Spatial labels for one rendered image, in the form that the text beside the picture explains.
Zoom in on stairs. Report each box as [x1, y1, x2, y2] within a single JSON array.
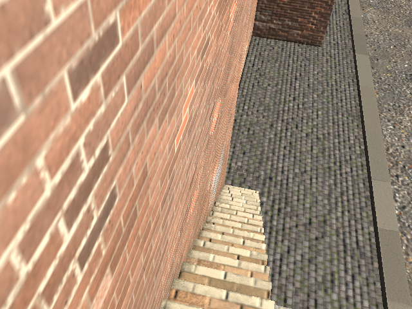
[[160, 184, 275, 309]]

